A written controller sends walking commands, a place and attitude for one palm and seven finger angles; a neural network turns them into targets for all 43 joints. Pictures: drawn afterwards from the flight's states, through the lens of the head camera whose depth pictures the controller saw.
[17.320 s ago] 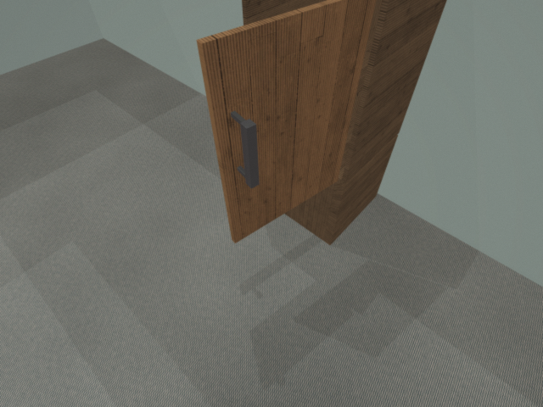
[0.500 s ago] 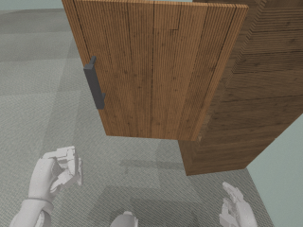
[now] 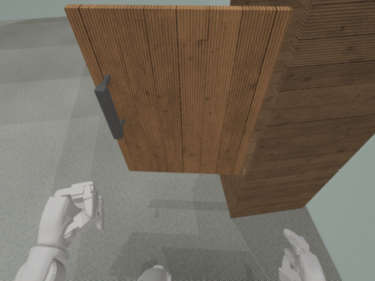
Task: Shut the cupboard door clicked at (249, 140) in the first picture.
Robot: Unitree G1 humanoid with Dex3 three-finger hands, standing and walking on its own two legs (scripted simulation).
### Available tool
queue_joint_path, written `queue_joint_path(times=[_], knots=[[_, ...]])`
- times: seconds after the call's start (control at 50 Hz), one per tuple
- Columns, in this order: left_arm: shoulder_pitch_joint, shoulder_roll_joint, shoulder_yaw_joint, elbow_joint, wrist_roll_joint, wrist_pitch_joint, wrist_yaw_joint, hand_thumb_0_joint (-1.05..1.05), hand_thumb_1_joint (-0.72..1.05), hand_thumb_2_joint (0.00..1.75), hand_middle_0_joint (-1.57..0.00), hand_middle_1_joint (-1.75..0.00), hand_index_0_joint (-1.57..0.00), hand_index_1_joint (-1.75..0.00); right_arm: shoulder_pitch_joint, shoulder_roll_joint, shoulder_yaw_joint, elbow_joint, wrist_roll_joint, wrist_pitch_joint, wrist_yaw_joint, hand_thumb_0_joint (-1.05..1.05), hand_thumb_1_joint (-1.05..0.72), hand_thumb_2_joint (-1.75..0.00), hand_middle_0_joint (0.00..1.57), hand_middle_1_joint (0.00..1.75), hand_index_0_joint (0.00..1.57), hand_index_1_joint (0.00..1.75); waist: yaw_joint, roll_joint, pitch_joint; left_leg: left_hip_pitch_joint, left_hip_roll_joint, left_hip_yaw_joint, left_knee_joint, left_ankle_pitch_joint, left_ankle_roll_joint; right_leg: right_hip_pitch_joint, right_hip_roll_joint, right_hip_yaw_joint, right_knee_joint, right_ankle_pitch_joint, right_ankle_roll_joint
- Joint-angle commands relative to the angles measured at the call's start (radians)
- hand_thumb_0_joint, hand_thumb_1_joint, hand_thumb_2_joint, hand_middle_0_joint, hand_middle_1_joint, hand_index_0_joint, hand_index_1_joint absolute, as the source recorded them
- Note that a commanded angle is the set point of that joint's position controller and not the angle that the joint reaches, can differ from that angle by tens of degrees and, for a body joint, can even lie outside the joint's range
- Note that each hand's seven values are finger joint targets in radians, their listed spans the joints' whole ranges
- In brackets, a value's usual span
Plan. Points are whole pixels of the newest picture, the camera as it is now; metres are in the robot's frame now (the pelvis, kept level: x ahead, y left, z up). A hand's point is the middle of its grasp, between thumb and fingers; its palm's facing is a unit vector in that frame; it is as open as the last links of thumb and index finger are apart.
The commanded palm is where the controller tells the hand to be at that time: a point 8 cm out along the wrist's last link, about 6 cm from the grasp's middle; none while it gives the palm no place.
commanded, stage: bring the fist close to the handle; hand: left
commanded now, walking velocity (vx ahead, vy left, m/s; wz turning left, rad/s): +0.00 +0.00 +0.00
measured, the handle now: (113, 108) +0.50 +0.23 +0.07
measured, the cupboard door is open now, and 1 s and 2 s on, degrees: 79 79 77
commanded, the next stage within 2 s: push the door shut along its arc in 1.44 s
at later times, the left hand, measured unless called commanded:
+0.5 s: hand (102, 177) +0.30 +0.20 +0.08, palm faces +0.02 -1.00 -0.02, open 3.1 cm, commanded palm +0.28 +0.25 +0.08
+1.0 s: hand (111, 142) +0.38 +0.20 +0.08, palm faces +0.01 -1.00 -0.02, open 3.1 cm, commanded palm +0.37 +0.25 +0.08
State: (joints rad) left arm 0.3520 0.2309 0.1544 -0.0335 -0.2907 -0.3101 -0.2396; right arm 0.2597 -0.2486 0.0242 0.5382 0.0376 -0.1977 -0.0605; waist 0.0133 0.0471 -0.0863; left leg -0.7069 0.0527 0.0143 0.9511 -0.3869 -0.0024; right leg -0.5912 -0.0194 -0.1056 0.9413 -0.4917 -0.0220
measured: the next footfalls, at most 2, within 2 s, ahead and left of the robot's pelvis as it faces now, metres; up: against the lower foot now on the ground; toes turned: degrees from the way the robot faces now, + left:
none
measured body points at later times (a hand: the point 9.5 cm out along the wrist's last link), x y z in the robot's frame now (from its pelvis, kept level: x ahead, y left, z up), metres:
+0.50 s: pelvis +0.00 +0.00 +0.00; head +0.04 -0.01 +0.45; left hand +0.29 +0.25 +0.08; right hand +0.15 -0.25 -0.09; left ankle +0.05 +0.12 -0.68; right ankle -0.01 -0.11 -0.68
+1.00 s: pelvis -0.01 +0.01 +0.00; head +0.05 +0.01 +0.45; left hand +0.38 +0.26 +0.08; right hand +0.11 -0.25 -0.11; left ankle +0.05 +0.12 -0.68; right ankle -0.01 -0.11 -0.68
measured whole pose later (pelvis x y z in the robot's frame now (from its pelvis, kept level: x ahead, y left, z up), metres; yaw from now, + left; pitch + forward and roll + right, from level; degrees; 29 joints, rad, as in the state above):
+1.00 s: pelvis -0.01 +0.01 +0.00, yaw -1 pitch +11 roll -1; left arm -0.41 0.31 0.26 0.69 -0.22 -0.33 -0.25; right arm 0.28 -0.26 0.02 0.64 0.04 -0.12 -0.05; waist -0.03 0.03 -0.08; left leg -0.77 0.05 0.04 0.93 -0.36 0.01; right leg -0.66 -0.02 -0.08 0.92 -0.45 -0.01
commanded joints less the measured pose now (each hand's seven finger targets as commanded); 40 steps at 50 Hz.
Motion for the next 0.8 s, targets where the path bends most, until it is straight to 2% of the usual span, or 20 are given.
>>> queue_joint_path(times=[0.0, 0.04, 0.06, 0.12, 0.16, 0.2, 0.24, 0.26, 0.34, 0.4, 0.46, 0.5, 0.56, 0.58, 0.64, 0.66, 0.7, 0.74, 0.76, 0.78], knots=[[-0.090, 0.126, 0.073, -0.206, -0.025, -0.063, -0.003, 0.00, 0.90, 0.90, -1.30, -1.50, -1.30, -1.50, -0.055, -0.113, -0.048, -0.157, 0.004, -0.059, -0.008, 0.00, -0.90, -0.90, 0.20, 0.30, 0.20, 0.30, -0.003, -0.032, -0.149, 0.146, -0.052, -0.029, -0.123, 0.115, 0.025, 0.027, 0.025, 0.099, -0.186, 0.185, 0.013], [-0.124, 0.118, 0.057, -0.221, -0.023, -0.069, -0.003, 0.00, 0.90, 0.90, -1.30, -1.50, -1.30, -1.50, -0.056, -0.115, -0.048, -0.155, 0.004, -0.062, -0.008, 0.00, -0.90, -0.90, 0.20, 0.30, 0.20, 0.30, -0.010, -0.017, -0.157, 0.155, -0.053, -0.030, -0.122, 0.117, 0.026, 0.017, 0.025, 0.096, -0.181, 0.191, 0.013], [-0.156, 0.144, 0.077, -0.191, -0.019, -0.063, 0.000, 0.00, 0.90, 0.90, -1.30, -1.50, -1.30, -1.50, -0.050, -0.118, -0.045, -0.143, 0.002, -0.059, -0.011, 0.00, -0.90, -0.90, 0.20, 0.30, 0.20, 0.30, -0.014, -0.024, -0.135, 0.137, -0.051, -0.034, -0.119, 0.102, 0.027, 0.009, 0.028, 0.098, -0.184, 0.171, 0.011], [-0.312, 0.142, 0.075, -0.144, -0.015, -0.070, 0.001, 0.00, 0.90, 0.90, -1.30, -1.50, -1.30, -1.50, -0.053, -0.121, -0.046, -0.122, 0.003, -0.065, -0.018, 0.00, -0.90, -0.90, 0.20, 0.30, 0.20, 0.30, -0.034, -0.047, -0.138, 0.128, -0.050, -0.037, -0.108, 0.071, 0.028, -0.021, 0.025, 0.109, -0.188, 0.124, 0.014], [-0.346, 0.176, 0.105, -0.108, -0.015, -0.065, -0.004, 0.00, 0.90, 0.90, -1.30, -1.50, -1.30, -1.50, -0.049, -0.126, -0.044, -0.111, 0.004, -0.064, -0.021, 0.00, -0.90, -0.90, 0.20, 0.30, 0.20, 0.30, -0.019, -0.020, -0.162, 0.127, -0.050, -0.035, -0.108, 0.087, 0.028, 0.004, 0.024, 0.115, -0.185, 0.138, 0.009], [-0.359, 0.162, 0.103, -0.083, -0.020, -0.055, -0.015, 0.00, 0.90, 0.90, -1.30, -1.50, -1.30, -1.50, -0.050, -0.121, -0.045, -0.110, 0.004, -0.064, -0.019, 0.00, -0.90, -0.90, 0.20, 0.30, 0.20, 0.30, -0.011, -0.015, -0.212, 0.152, -0.052, -0.031, -0.115, 0.128, 0.028, 0.038, 0.020, 0.114, -0.177, 0.200, 0.009], [-0.383, 0.156, 0.098, -0.049, -0.024, -0.043, -0.023, 0.00, 0.90, 0.90, -1.30, -1.50, -1.30, -1.50, -0.050, -0.122, -0.044, -0.108, 0.006, -0.059, -0.018, 0.00, -0.90, -0.90, 0.20, 0.30, 0.20, 0.30, -0.008, -0.024, -0.223, 0.163, -0.052, -0.028, -0.126, 0.141, 0.028, 0.049, 0.021, 0.107, -0.180, 0.227, 0.013], [-0.397, 0.186, 0.121, -0.018, -0.022, -0.037, -0.024, 0.00, 0.90, 0.90, -1.30, -1.50, -1.30, -1.50, -0.045, -0.127, -0.044, -0.100, 0.007, -0.056, -0.020, 0.00, -0.90, -0.90, 0.20, 0.30, 0.20, 0.30, -0.005, -0.023, -0.220, 0.157, -0.051, -0.031, -0.125, 0.151, 0.028, 0.059, 0.022, 0.109, -0.177, 0.240, 0.010], [-0.437, 0.171, 0.119, 0.035, -0.023, -0.029, -0.029, 0.00, 0.90, 0.90, -1.30, -1.50, -1.30, -1.50, -0.045, -0.127, -0.046, -0.099, 0.008, -0.045, -0.013, 0.00, -0.90, -0.90, 0.20, 0.30, 0.20, 0.30, -0.002, -0.024, -0.219, 0.176, -0.051, -0.024, -0.145, 0.173, 0.026, 0.062, 0.021, 0.098, -0.177, 0.286, 0.014], [-0.497, 0.184, 0.138, 0.089, -0.023, -0.033, -0.023, 0.00, 0.90, 0.90, -1.30, -1.50, -1.30, -1.50, -0.042, -0.131, -0.049, -0.090, 0.006, -0.038, -0.011, 0.00, -0.90, -0.90, 0.20, 0.30, 0.20, 0.30, -0.004, -0.053, -0.210, 0.169, -0.051, -0.023, -0.151, 0.166, 0.025, 0.062, 0.020, 0.099, -0.183, 0.284, 0.016], [-0.524, 0.221, 0.175, 0.128, -0.020, -0.051, -0.021, 0.00, 0.90, 0.90, -1.30, -1.50, -1.30, -1.50, -0.036, -0.138, -0.053, -0.082, 0.004, -0.029, -0.007, 0.00, -0.90, -0.90, 0.20, 0.30, 0.20, 0.30, 0.006, -0.035, -0.227, 0.171, -0.052, -0.018, -0.152, 0.173, 0.026, 0.073, 0.022, 0.103, -0.179, 0.288, 0.012], [-0.619, 0.196, 0.140, 0.145, -0.013, -0.064, -0.028, 0.00, 0.90, 0.90, -1.30, -1.50, -1.30, -1.50, -0.038, -0.136, -0.053, -0.073, 0.006, -0.025, -0.007, 0.00, -0.90, -0.90, 0.20, 0.30, 0.20, 0.30, -0.018, -0.037, -0.227, 0.181, -0.049, -0.018, -0.151, 0.173, 0.028, 0.051, 0.021, 0.100, -0.176, 0.297, 0.013], [-0.681, 0.225, 0.155, 0.182, -0.009, -0.077, -0.031, 0.00, 0.90, 0.90, -1.30, -1.50, -1.30, -1.50, -0.029, -0.144, -0.057, -0.059, 0.005, -0.020, -0.009, 0.00, -0.90, -0.90, 0.20, 0.30, 0.20, 0.30, -0.016, -0.013, -0.247, 0.191, -0.048, -0.018, -0.145, 0.178, 0.029, 0.050, 0.023, 0.104, -0.171, 0.304, 0.010], [-0.691, 0.229, 0.162, 0.209, -0.007, -0.078, -0.033, 0.00, 0.90, 0.90, -1.30, -1.50, -1.30, -1.50, -0.025, -0.144, -0.059, -0.055, 0.007, -0.016, -0.009, 0.00, -0.90, -0.90, 0.20, 0.30, 0.20, 0.30, -0.018, -0.039, -0.255, 0.191, -0.046, -0.018, -0.151, 0.177, 0.029, 0.051, 0.023, 0.099, -0.172, 0.302, 0.011], [-0.775, 0.228, 0.153, 0.259, -0.003, -0.082, -0.035, 0.00, 0.90, 0.90, -1.30, -1.50, -1.30, -1.50, -0.022, -0.147, -0.058, -0.044, 0.007, -0.010, -0.010, 0.00, -0.90, -0.90, 0.20, 0.30, 0.20, 0.30, -0.023, -0.004, -0.257, 0.204, -0.046, -0.022, -0.158, 0.160, 0.026, 0.028, 0.026, 0.090, -0.169, 0.279, 0.007], [-0.787, 0.249, 0.163, 0.281, 0.001, -0.081, -0.033, 0.00, 0.90, 0.90, -1.30, -1.50, -1.30, -1.50, -0.015, -0.152, -0.058, -0.040, 0.007, -0.006, -0.011, 0.00, -0.90, -0.90, 0.20, 0.30, 0.20, 0.30, -0.024, -0.020, -0.254, 0.198, -0.042, -0.026, -0.155, 0.151, 0.028, 0.027, 0.029, 0.092, -0.172, 0.265, 0.007], [-0.862, 0.222, 0.133, 0.321, 0.006, -0.077, -0.033, 0.00, 0.90, 0.90, -1.30, -1.50, -1.30, -1.50, -0.012, -0.151, -0.058, -0.034, 0.009, -0.003, -0.012, 0.00, -0.90, -0.90, 0.20, 0.30, 0.20, 0.30, -0.038, -0.025, -0.255, 0.201, -0.041, -0.027, -0.159, 0.131, 0.028, 0.004, 0.027, 0.088, -0.174, 0.248, 0.010], [-0.919, 0.262, 0.161, 0.383, 0.014, -0.074, -0.027, 0.00, 0.90, 0.90, -1.30, -1.50, -1.30, -1.50, -0.005, -0.157, -0.056, -0.024, 0.009, 0.004, -0.013, 0.00, -0.90, -0.90, 0.20, 0.30, 0.20, 0.30, -0.039, -0.011, -0.246, 0.187, -0.041, -0.032, -0.160, 0.109, 0.026, -0.008, 0.027, 0.089, -0.175, 0.220, 0.006], [-0.943, 0.288, 0.182, 0.411, 0.018, -0.074, -0.025, 0.00, 0.90, 0.90, -1.30, -1.50, -1.30, -1.50, 0.003, -0.162, -0.056, -0.017, 0.005, 0.010, -0.014, 0.00, -0.90, -0.90, 0.20, 0.30, 0.20, 0.30, -0.036, -0.030, -0.249, 0.182, -0.039, -0.035, -0.158, 0.114, 0.028, -0.001, 0.029, 0.089, -0.175, 0.223, 0.005], [-0.962, 0.280, 0.174, 0.410, 0.022, -0.079, -0.026, 0.00, 0.90, 0.90, -1.30, -1.50, -1.30, -1.50, 0.002, -0.160, -0.056, -0.024, 0.006, 0.012, -0.012, 0.00, -0.90, -0.90, 0.20, 0.30, 0.20, 0.30, -0.033, -0.018, -0.285, 0.193, -0.040, -0.035, -0.159, 0.125, 0.027, 0.007, 0.027, 0.089, -0.167, 0.234, 0.005]])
